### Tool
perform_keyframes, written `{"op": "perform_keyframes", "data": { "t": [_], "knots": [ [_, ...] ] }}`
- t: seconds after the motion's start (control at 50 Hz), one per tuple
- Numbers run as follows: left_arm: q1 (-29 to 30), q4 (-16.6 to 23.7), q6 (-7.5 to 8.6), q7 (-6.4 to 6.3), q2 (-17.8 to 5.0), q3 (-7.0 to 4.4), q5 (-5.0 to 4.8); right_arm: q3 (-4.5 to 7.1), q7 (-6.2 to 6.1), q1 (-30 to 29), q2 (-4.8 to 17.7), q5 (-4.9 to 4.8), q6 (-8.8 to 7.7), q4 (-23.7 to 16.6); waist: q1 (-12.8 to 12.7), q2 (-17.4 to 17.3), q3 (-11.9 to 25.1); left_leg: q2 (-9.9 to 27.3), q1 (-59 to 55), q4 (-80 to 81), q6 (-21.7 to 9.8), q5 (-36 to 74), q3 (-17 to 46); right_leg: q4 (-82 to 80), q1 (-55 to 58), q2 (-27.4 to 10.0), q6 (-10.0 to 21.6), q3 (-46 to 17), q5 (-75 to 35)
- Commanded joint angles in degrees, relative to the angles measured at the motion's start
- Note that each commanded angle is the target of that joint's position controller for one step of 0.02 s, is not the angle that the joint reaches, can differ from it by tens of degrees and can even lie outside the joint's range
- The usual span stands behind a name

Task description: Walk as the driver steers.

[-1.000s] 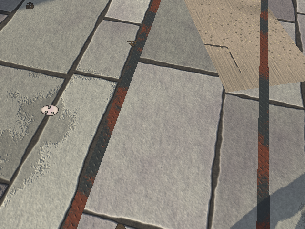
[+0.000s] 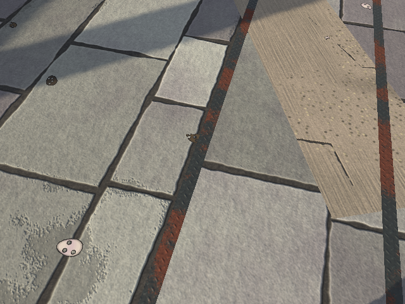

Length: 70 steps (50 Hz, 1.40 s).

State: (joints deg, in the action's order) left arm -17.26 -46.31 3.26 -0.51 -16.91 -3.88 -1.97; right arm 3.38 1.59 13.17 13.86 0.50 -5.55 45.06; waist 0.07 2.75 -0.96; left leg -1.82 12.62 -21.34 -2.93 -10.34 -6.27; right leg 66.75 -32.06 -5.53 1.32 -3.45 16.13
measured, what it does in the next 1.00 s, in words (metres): walks ahead, turning right: right foot, then left foot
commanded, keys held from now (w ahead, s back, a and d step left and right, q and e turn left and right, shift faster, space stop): w+e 0.28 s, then e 0.32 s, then no key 0.40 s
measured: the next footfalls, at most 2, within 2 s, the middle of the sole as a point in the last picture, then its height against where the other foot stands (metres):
right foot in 0.34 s outside the picture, level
left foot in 0.84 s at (201, 301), level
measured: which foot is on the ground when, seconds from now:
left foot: down 0.00-0.36, up 0.38-0.82, down 0.84-1.00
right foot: up 0.00-0.32, down 0.34-1.00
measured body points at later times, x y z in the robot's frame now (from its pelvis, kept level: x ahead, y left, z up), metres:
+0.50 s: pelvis +0.25 -0.07 -0.01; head +0.31 -0.10 +0.43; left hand +0.48 +0.15 -0.11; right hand +0.30 -0.38 -0.13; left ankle +0.22 +0.11 -0.64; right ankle +0.31 -0.15 -0.74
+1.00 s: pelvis +0.38 -0.06 -0.01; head +0.40 -0.06 +0.44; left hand +0.63 +0.10 -0.11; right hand +0.40 -0.36 -0.11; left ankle +0.46 +0.03 -0.74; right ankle +0.31 -0.17 -0.74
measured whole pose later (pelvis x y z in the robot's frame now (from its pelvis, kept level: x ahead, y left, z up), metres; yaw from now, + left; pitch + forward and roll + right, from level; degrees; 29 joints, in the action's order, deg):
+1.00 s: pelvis +0.38 -0.06 -0.01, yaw -27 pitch +1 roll +0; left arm -10.1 -37.6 -1.8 -0.7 -15.2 -2.0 1.0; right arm 1.3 -0.3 8.1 13.3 0.8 -1.5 43.2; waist -0.2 1.9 -0.7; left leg -0.3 18.8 -31.1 0.2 -13.4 0.7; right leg 32.1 -15.0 2.2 -0.4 -5.7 17.5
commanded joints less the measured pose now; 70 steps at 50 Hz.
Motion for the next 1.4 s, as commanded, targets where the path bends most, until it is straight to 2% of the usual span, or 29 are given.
{"op": "perform_keyframes", "data": {
  "t": [0.02,0.14,0.24,0.3,0.32,0.34,0.36,0.38,0.4,0.42,0.44,0.46,0.48,0.52,0.62,0.68,0.76,0.8,0.82,0.84,0.86,0.88,0.9,0.96,1.0,1.02,1.04,1.18,1.4],
  "knots": [
    [-2.30,3.17,-0.84,-0.20,-1.90,-0.84,0.26,1.78,-0.35,-1.87,6.20,0.31,-1.79,-1.61,-1.39,-6.70,-0.48,16.25,-2.60,14.20,-8.79,9.82,10.14,-0.51,-7.09,-3.07,-0.71,-3.88,-5.76],
    [8.15,6.92,-0.11,1.55,-0.82,-0.01,0.89,2.20,-1.57,-0.13,8.68,0.03,-1.33,0.63,1.58,-4.56,-3.49,14.85,-5.45,15.10,-6.92,14.99,-0.21,-20.08,-7.74,-1.48,-0.46,0.33,-21.39],
    [16.11,12.04,-0.12,3.64,-0.69,0.51,0.70,2.93,-2.06,4.62,11.26,-1.19,0.83,2.90,4.30,-4.03,-5.43,18.32,-16.97,10.89,-5.76,20.68,-2.93,-28.67,-11.26,-0.41,2.04,4.44,-16.15],
    [12.30,13.17,-0.54,4.17,-3.55,-0.92,0.90,3.51,-2.69,2.97,13.70,-1.56,2.32,2.32,0.53,-7.51,-0.98,17.93,-19.76,-0.82,-3.63,48.36,-5.52,-29.71,-1.78,5.13,4.96,9.70,-7.37],
    [5.33,11.78,-0.58,4.01,-5.80,-2.19,1.02,3.59,-3.05,2.13,14.14,-1.60,2.98,1.90,-3.30,-7.96,2.79,16.64,-18.39,-10.87,-2.53,55.57,-6.11,-31.08,6.77,8.06,6.27,10.95,-6.97],
    [-3.47,9.82,-0.56,3.16,-9.09,-3.96,1.32,3.17,-3.33,1.23,13.45,-1.93,3.01,1.32,-8.19,-6.23,7.39,13.76,-11.69,-24.53,0.11,50.60,-7.07,-36.50,20.95,9.63,8.31,9.44,-14.90],
    [-6.84,9.33,-1.04,1.71,-14.54,-5.01,1.62,1.44,-3.08,4.02,7.89,0.50,2.30,-0.45,-6.21,6.29,13.10,8.49,5.59,-44.25,3.49,9.35,-6.45,-34.22,38.92,-2.26,12.16,-7.27,-34.88],
    [-3.26,12.56,-0.47,1.98,-17.44,-4.84,2.63,-0.23,-1.96,9.35,4.99,0.60,0.59,-2.45,-1.28,14.12,24.87,-2.87,23.38,-63.36,6.22,-28.39,4.77,-40.73,54.04,-16.86,26.01,-39.54,-38.46],
    [-3.50,13.58,-0.47,2.51,-12.72,-3.75,2.45,1.31,-1.34,3.14,11.50,-1.01,-0.43,-2.16,-6.11,2.34,27.04,0.96,25.45,-64.78,5.18,-25.41,13.41,-42.70,52.64,-14.85,23.01,-34.40,-40.64],
    [-0.74,13.49,-0.24,2.58,-10.56,-3.05,2.04,1.10,-1.37,-0.95,10.98,-2.17,-0.59,-4.17,-4.79,0.59,18.96,3.01,27.28,-61.31,4.28,-20.89,12.25,-42.46,45.26,-12.54,20.35,-25.17,-42.15],
    [2.00,13.30,-0.21,2.46,-9.09,-2.77,1.13,0.91,-2.08,-1.76,9.81,-1.24,-0.28,-3.66,-2.43,-5.00,11.93,5.29,27.26,-56.55,4.63,-17.57,11.20,-43.25,36.34,-9.18,17.58,-19.25,-41.30],
    [4.48,13.84,-0.43,2.06,-7.70,-2.37,0.93,1.28,-2.67,-1.75,10.36,-0.55,0.47,-3.56,-0.74,-4.37,8.93,6.69,25.10,-52.74,4.93,-15.35,10.96,-44.68,29.56,-7.33,16.41,-16.03,-40.13],
    [5.83,14.54,-0.64,1.81,-7.60,-2.21,1.83,1.48,-2.81,-0.94,10.60,-0.49,1.50,-3.57,0.89,-2.79,7.90,7.05,21.22,-51.22,5.08,-13.79,11.15,-46.23,23.87,-6.06,15.88,-14.62,-40.47],
    [6.87,14.63,-0.60,1.50,-8.45,-2.48,2.42,1.26,-3.22,0.94,9.11,0.02,2.82,-3.24,2.32,-1.46,8.09,6.17,18.52,-47.10,6.51,-11.91,10.33,-47.05,18.96,-4.69,16.08,-12.32,-44.53],
    [6.60,14.17,-2.30,-0.45,-9.31,-2.65,1.51,0.60,-3.79,-3.02,7.68,0.22,3.92,-4.25,1.43,1.26,10.16,4.13,19.28,-34.11,8.96,-3.53,10.69,-45.08,18.65,-2.06,13.58,-10.64,-38.96],
    [6.56,13.96,-3.27,-1.07,-8.45,-2.17,1.89,0.38,-3.31,-6.53,7.51,-0.34,4.19,-4.93,-0.34,3.06,9.47,4.02,17.46,-27.03,8.91,0.84,10.77,-44.95,18.32,-1.96,11.98,-11.84,-29.30],
    [6.05,13.11,-3.70,-0.65,-7.40,-1.44,2.45,0.65,-2.66,-8.54,8.28,-0.41,3.68,-5.90,-1.72,5.04,7.89,3.06,13.76,-19.83,7.42,-2.56,10.30,-41.93,19.49,-3.20,11.87,-15.18,-26.19],
    [7.03,12.96,-3.71,-0.55,-6.31,-0.81,1.98,0.71,-2.16,-7.50,7.85,-0.26,2.93,-6.00,-0.52,5.37,7.22,2.52,9.65,-11.89,5.47,-0.88,9.41,-39.06,20.02,-2.80,10.60,-16.60,-25.77],
    [7.31,12.78,-3.61,-0.58,-5.33,-0.34,1.74,0.65,-1.91,-6.01,7.38,0.03,2.42,-5.70,0.95,4.82,6.72,2.98,4.28,-3.42,4.02,7.66,9.36,-37.75,18.69,-1.11,8.54,-16.42,-22.66],
    [5.19,12.68,-3.19,-0.60,-3.54,0.25,2.57,0.95,-2.03,-5.36,9.65,1.07,2.02,-6.05,0.06,1.35,7.54,8.57,-2.00,-1.64,1.86,20.78,14.45,-34.92,16.17,2.02,5.32,-14.94,-15.69],
    [-0.52,12.24,-2.71,-0.44,-2.66,0.45,3.67,1.67,-2.39,-6.16,13.56,1.75,2.33,-6.79,-4.20,-9.43,9.07,17.16,-7.90,-3.57,-3.89,35.55,22.48,-28.78,11.19,8.39,2.03,-8.96,2.57],
    [-0.14,12.39,-2.71,-0.54,-3.47,0.38,3.42,0.57,-2.51,-5.86,9.15,1.74,2.77,-5.46,-3.78,-16.16,9.72,21.65,-6.22,-2.23,-11.25,33.45,28.37,-26.78,9.72,8.89,-1.03,-4.96,11.39],
    [2.53,12.55,-2.99,-0.70,-5.62,-0.10,3.16,-0.20,-2.30,-6.24,6.69,1.06,2.88,-5.75,-2.20,-14.58,8.74,20.66,-5.09,-1.31,-11.90,29.61,28.91,-26.36,10.50,7.00,-2.28,-4.23,11.19],
    [4.41,11.82,-4.70,-0.55,-3.84,-0.03,2.91,-0.02,-2.12,-8.93,8.22,-0.01,3.41,-5.88,-2.70,-12.24,7.93,14.62,-1.62,-2.41,-5.85,21.30,21.41,-35.15,17.24,5.63,-2.69,-2.96,0.93],
    [5.36,11.72,-5.27,0.01,-3.36,0.25,3.18,-0.19,-1.72,-7.49,7.65,0.10,3.56,-5.43,-1.66,-10.00,6.29,9.79,1.84,-3.12,-1.44,8.46,16.51,-38.80,21.41,5.25,-1.49,-3.44,-6.77],
    [5.87,11.47,-5.37,0.09,-4.93,-0.14,3.09,-0.20,-1.37,-6.20,7.74,0.25,3.43,-5.67,0.19,-6.43,4.84,7.35,2.38,-3.27,0.07,3.30,13.97,-37.60,19.76,5.11,0.01,-3.88,-6.93],
    [5.73,11.39,-5.19,0.23,-4.16,-0.13,3.01,-0.24,-1.21,-6.81,7.78,0.38,3.34,-5.57,-0.29,-5.75,4.30,6.39,1.37,-4.09,0.93,1.58,12.52,-37.81,18.09,5.16,0.96,-4.14,-5.63],
    [5.58,10.51,-3.44,0.01,-2.75,0.13,2.98,-0.45,-1.70,-7.16,6.01,-0.05,3.75,-5.08,0.52,-1.66,4.15,5.07,-2.41,-8.41,0.91,8.17,10.51,-39.24,16.51,4.21,0.66,-5.26,-10.01],
    [3.67,9.42,-2.92,-0.75,-1.84,0.24,2.84,-0.25,-2.18,-7.23,5.54,-0.19,4.32,-1.88,0.25,-2.30,2.23,4.40,-2.48,-7.63,1.81,6.67,10.49,-39.97,17.03,4.25,0.38,-4.99,-9.40]
  ]
}}
Keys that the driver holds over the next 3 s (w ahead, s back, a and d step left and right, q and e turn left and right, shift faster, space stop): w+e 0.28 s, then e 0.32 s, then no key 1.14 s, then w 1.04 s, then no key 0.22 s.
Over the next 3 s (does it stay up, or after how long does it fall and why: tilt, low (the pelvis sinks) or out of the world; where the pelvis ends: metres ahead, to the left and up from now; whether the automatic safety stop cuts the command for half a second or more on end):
stays up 0.88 -0.29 -0.02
